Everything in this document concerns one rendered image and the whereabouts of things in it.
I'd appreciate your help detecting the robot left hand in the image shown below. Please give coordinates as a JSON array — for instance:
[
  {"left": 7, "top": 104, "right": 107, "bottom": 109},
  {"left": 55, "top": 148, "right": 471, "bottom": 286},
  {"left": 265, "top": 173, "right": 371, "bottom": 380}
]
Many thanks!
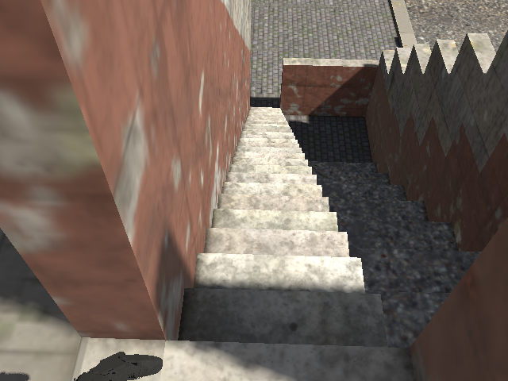
[{"left": 74, "top": 352, "right": 163, "bottom": 381}]

